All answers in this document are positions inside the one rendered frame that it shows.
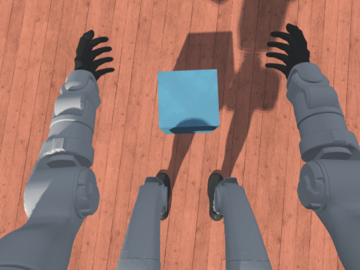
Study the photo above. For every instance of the right robot forearm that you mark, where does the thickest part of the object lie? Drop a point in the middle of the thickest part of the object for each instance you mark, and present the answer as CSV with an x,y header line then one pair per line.
x,y
319,117

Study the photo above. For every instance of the robot left thigh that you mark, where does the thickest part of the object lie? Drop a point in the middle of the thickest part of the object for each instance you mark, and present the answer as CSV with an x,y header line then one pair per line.
x,y
141,246

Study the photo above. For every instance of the robot right hand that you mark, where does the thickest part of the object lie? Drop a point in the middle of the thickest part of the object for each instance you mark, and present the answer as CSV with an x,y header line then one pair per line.
x,y
296,49

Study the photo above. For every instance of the robot right upper arm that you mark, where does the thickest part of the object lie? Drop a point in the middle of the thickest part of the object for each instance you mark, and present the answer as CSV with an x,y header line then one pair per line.
x,y
331,188

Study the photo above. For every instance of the robot left hand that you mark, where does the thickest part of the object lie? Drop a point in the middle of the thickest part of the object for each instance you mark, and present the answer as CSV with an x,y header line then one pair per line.
x,y
85,55

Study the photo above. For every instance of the robot left upper arm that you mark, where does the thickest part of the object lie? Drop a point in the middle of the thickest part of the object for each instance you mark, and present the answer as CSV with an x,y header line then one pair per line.
x,y
57,201

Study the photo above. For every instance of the right robot foot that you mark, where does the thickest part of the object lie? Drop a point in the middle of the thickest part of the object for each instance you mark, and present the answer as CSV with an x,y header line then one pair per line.
x,y
213,181

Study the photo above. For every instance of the left robot forearm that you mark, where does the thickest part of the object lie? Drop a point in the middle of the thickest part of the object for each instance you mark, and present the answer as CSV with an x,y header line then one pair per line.
x,y
72,125

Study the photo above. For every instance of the carton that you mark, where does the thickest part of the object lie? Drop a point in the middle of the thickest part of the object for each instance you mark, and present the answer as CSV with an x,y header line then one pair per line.
x,y
188,101

